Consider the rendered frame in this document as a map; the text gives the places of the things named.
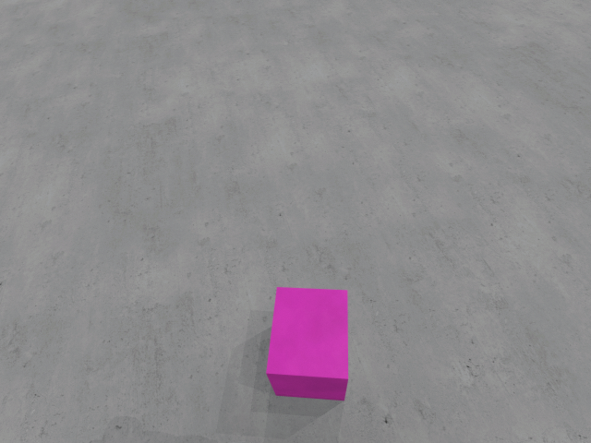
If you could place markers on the carton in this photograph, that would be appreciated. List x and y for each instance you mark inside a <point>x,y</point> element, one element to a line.
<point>308,355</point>

